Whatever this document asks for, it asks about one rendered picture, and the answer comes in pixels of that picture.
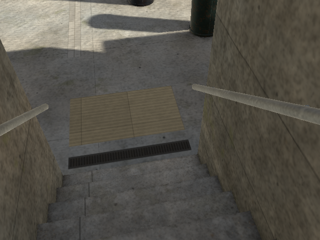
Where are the stairs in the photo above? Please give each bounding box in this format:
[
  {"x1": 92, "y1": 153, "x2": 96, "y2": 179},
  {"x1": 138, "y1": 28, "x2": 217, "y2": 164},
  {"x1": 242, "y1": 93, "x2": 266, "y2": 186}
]
[{"x1": 36, "y1": 154, "x2": 276, "y2": 240}]

